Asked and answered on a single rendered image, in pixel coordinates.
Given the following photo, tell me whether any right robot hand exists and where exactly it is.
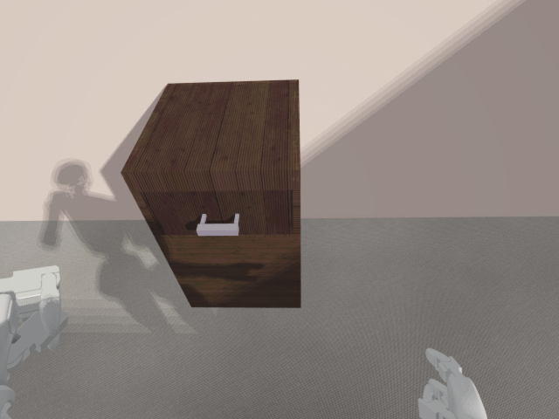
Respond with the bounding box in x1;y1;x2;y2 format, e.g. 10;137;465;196
418;348;487;419

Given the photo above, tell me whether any handle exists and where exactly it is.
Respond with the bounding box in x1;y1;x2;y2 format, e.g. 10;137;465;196
197;214;239;236

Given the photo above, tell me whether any left robot hand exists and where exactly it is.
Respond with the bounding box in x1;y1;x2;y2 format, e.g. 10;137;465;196
0;265;68;386

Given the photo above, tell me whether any drawer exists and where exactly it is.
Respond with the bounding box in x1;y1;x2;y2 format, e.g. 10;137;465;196
141;190;293;235

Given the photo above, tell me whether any cabinet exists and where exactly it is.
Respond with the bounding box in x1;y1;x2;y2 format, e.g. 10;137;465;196
121;79;301;308

